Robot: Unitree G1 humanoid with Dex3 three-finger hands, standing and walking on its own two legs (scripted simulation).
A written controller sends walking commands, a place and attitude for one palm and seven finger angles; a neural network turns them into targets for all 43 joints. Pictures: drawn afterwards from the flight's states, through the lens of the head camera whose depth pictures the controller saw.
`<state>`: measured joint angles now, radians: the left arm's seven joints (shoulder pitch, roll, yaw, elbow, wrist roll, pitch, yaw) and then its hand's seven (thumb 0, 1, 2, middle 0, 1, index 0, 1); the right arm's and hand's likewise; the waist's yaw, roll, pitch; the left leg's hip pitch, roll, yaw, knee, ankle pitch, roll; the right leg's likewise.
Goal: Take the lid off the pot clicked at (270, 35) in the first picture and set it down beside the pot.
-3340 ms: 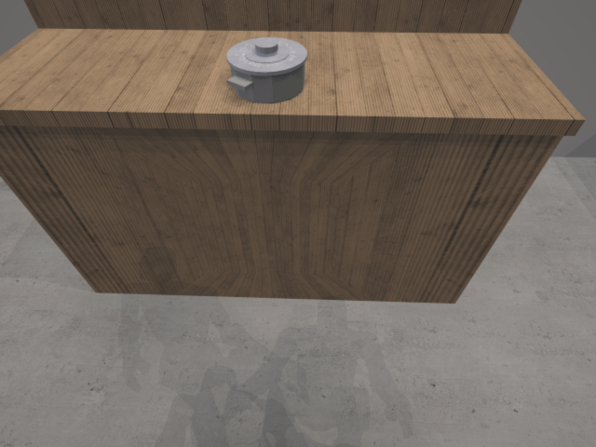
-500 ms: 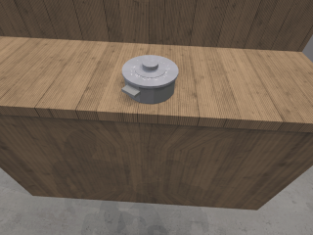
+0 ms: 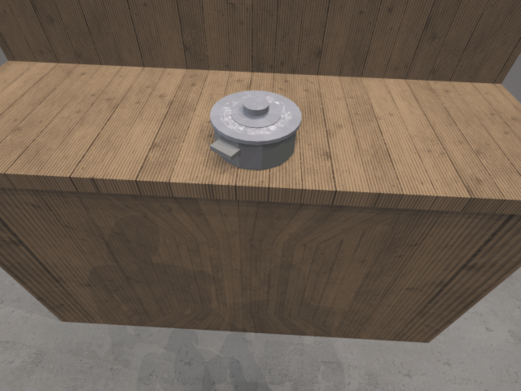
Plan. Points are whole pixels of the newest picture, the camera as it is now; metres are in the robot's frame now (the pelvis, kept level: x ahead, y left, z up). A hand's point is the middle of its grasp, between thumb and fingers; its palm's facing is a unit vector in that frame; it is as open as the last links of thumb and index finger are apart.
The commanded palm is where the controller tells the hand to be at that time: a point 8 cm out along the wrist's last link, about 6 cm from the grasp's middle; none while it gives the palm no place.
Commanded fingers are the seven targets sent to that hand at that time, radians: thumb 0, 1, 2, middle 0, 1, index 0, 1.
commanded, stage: look again from close up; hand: left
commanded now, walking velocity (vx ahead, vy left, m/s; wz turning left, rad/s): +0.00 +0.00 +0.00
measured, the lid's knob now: (256, 106) +0.58 +0.05 +0.15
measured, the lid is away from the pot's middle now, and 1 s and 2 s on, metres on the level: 0.00 0.00 0.00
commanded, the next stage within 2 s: lift the closed hand beside the body in 1.52 s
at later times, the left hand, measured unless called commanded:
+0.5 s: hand out of the picture -0.01 +0.14 -0.17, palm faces +0.04 -0.99 -0.15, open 7.3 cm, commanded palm none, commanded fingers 0.00 0.90 0.90 -0.20 -0.30 -0.20 -0.30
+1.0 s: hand out of the picture +0.05 +0.13 -0.17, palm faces +0.03 -0.98 -0.18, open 7.3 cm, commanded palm none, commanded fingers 0.00 0.90 0.90 -0.20 -0.30 -0.20 -0.30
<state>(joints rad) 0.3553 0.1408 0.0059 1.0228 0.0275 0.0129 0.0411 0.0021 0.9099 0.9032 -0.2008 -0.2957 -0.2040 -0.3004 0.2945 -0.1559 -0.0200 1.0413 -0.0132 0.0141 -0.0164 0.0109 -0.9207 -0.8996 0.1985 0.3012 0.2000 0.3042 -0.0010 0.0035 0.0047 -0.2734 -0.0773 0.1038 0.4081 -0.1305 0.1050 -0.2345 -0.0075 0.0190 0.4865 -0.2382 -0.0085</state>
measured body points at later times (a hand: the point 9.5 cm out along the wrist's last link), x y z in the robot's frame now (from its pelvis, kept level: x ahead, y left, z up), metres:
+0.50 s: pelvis +0.02 -0.02 +0.00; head +0.02 -0.01 +0.45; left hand -0.01 +0.19 -0.16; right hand +0.04 -0.25 -0.15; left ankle +0.07 +0.04 -0.74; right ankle +0.02 -0.14 -0.74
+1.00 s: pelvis +0.05 -0.04 +0.00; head +0.05 -0.03 +0.45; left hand +0.05 +0.18 -0.16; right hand +0.05 -0.26 -0.15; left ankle +0.07 +0.04 -0.74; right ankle +0.02 -0.14 -0.74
